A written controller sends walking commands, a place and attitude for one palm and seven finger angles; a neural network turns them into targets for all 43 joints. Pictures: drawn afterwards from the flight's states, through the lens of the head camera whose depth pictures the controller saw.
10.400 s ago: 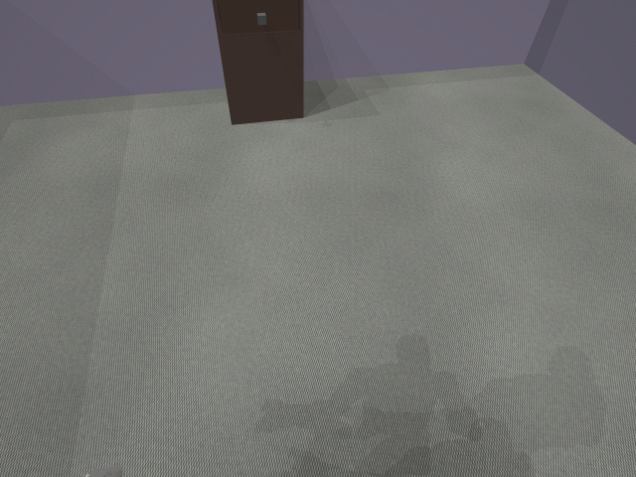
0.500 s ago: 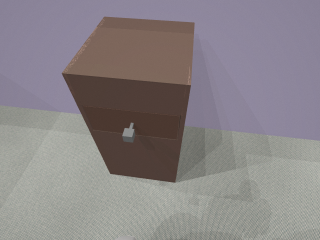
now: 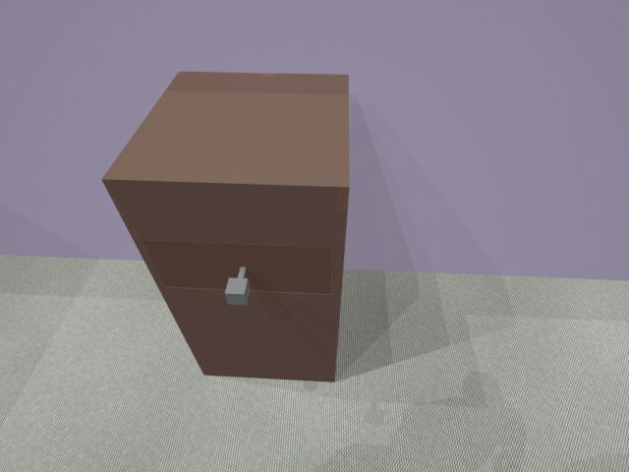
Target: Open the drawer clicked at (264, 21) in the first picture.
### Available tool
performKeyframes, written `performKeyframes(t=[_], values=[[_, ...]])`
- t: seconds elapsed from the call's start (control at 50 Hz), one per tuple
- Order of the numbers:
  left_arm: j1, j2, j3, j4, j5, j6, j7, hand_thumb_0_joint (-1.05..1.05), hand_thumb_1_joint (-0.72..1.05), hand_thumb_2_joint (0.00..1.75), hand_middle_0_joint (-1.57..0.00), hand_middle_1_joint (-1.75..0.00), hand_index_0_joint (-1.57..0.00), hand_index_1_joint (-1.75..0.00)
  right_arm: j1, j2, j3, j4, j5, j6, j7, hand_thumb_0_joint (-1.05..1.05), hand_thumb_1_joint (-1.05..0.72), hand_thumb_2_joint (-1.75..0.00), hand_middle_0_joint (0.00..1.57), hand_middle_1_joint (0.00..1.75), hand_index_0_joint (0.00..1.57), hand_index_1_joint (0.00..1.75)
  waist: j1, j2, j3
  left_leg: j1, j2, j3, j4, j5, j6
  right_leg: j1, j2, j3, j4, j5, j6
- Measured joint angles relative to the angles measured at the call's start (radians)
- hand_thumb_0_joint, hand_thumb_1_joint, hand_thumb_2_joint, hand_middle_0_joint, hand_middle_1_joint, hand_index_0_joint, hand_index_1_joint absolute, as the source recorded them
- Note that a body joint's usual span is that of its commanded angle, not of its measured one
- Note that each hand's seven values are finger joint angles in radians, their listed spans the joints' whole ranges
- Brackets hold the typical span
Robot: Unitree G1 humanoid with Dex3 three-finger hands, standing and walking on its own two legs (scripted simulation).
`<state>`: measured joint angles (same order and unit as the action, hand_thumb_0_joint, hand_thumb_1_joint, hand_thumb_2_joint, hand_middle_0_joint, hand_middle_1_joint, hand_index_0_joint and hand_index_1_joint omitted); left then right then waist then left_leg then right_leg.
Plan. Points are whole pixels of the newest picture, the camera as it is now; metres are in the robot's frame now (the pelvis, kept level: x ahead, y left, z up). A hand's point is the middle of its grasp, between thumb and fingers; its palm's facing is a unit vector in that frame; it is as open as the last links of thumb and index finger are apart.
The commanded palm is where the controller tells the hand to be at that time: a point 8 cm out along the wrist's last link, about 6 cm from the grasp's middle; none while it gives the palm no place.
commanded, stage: come to a stop and stand still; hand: left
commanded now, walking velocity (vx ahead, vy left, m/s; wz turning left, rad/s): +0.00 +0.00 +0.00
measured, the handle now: (239, 283) +0.52 +0.19 -0.18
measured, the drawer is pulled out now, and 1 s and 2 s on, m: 0.00 0.00 0.00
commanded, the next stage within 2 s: look again from close up in 1.16 s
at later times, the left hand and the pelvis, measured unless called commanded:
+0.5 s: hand out of the picture +0.01 +0.20 -0.17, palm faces +0.05 -0.98 -0.19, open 7.3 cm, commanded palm none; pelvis +0.00 +0.03 +0.00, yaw -1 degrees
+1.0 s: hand out of the picture -0.07 +0.22 -0.17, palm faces +0.04 -0.99 -0.15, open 7.4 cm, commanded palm none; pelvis -0.03 +0.07 +0.01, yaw -1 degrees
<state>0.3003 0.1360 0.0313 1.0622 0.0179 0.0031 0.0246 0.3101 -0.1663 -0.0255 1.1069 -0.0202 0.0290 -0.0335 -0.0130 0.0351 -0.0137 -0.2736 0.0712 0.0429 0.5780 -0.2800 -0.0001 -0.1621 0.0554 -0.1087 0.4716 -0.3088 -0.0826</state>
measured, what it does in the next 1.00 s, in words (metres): shifts its weight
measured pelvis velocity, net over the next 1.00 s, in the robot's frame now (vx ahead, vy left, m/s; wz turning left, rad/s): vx -0.03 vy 0.07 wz -0.01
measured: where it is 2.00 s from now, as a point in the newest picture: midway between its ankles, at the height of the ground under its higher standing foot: outside the picture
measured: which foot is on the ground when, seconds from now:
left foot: down 0.00-1.00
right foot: down 0.00-1.00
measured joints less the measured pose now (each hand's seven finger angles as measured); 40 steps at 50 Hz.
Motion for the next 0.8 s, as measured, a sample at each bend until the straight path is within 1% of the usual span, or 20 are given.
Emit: performKeyframes(t=[0.02, 0.06, 0.12, 0.2, 0.28, 0.38, 0.58, 0.8], values=[[0.007, 0.001, -0.012, -0.003, 0.003, 0.001, 0.0, 0.0, 0.93, 0.9, -0.2, -0.3, -0.2, -0.3, 0.01, 0.004, 0.005, -0.007, 0.0, 0.001, 0.003, 0.01, -0.91, -0.9, 0.2, 0.3, 0.2, 0.3, -0.007, 0.004, 0.002, 0.01, 0.001, -0.02, -0.018, -0.004, -0.002, 0.001, 0.008, -0.008, 0.003, -0.005, 0.0], [0.018, 0.005, -0.022, -0.01, 0.005, 0.0, 0.005, 0.0, 0.93, 0.9, -0.2, -0.3, -0.2, -0.3, 0.033, 0.017, 0.015, -0.036, -0.005, -0.004, 0.005, 0.01, -0.91, -0.9, 0.2, 0.3, 0.2, 0.3, -0.017, -0.01, 0.003, -0.007, -0.001, -0.036, -0.001, -0.025, -0.026, -0.017, 0.007, -0.017, 0.029, -0.023, -0.001], [0.031, 0.002, -0.025, -0.014, 0.002, -0.002, 0.008, 0.01, 0.93, 0.89, -0.2, -0.3, -0.2, -0.3, 0.065, 0.026, 0.023, -0.065, -0.005, -0.019, -0.001, 0.01, -0.91, -0.9, 0.2, 0.3, 0.2, 0.3, -0.017, -0.016, 0.0, -0.013, -0.004, -0.036, 0.018, -0.036, -0.035, -0.022, 0.004, -0.016, 0.045, -0.039, -0.002], [0.041, 0.001, -0.023, -0.026, -0.001, -0.008, 0.009, 0.01, 0.93, 0.89, -0.2, -0.3, -0.2, -0.3, 0.074, 0.033, 0.03, -0.073, 0.001, -0.026, -0.007, 0.01, -0.91, -0.9, 0.2, 0.3, 0.2, 0.3, -0.007, -0.021, 0.002, 0.014, -0.016, -0.024, 0.01, -0.043, -0.026, -0.005, -0.009, -0.005, 0.053, -0.05, 0.01], [0.046, 0.006, -0.023, -0.046, -0.005, -0.005, 0.015, 0.01, 0.92, 0.89, -0.2, -0.3, -0.2, -0.3, 0.05, 0.037, 0.034, -0.073, 0.005, -0.027, -0.008, 0.01, -0.91, -0.9, 0.2, 0.3, 0.2, 0.3, 0.005, -0.032, 0.007, 0.042, -0.03, -0.008, -0.003, -0.042, -0.016, 0.01, -0.025, 0.009, 0.061, -0.055, 0.023], [0.041, 0.01, -0.025, -0.055, -0.007, 0.003, 0.018, 0.0, 0.92, 0.89, -0.2, -0.3, -0.2, -0.3, 0.015, 0.018, 0.029, -0.065, 0.003, -0.025, -0.006, 0.02, -0.92, -0.9, 0.2, 0.3, 0.2, 0.3, 0.014, -0.035, 0.01, 0.056, -0.043, 0.006, -0.01, -0.037, 0.0, 0.017, -0.04, 0.021, 0.063, -0.05, 0.04], [0.038, 0.017, -0.033, -0.031, -0.008, 0.002, 0.019, 0.0, 0.91, 0.9, -0.2, -0.3, -0.2, -0.3, -0.023, 0.001, 0.035, -0.049, 0.006, -0.03, 0.004, 0.01, -0.92, -0.9, 0.2, 0.3, 0.2, 0.3, 0.021, -0.043, 0.012, 0.075, -0.064, 0.021, -0.06, 0.008, 0.027, 0.032, -0.059, 0.034, 0.018, -0.002, 0.066], [0.06, 0.008, -0.04, 0.013, -0.005, 0.001, 0.019, 0.0, 0.91, 0.9, -0.2, -0.3, -0.2, -0.3, -0.011, 0.014, 0.042, -0.015, 0.009, -0.028, 0.015, 0.01, -0.92, -0.9, 0.2, 0.3, 0.2, 0.3, 0.024, -0.052, 0.022, 0.076, -0.086, 0.031, -0.121, 0.066, 0.052, 0.028, -0.079, 0.042, -0.034, 0.056, 0.09]])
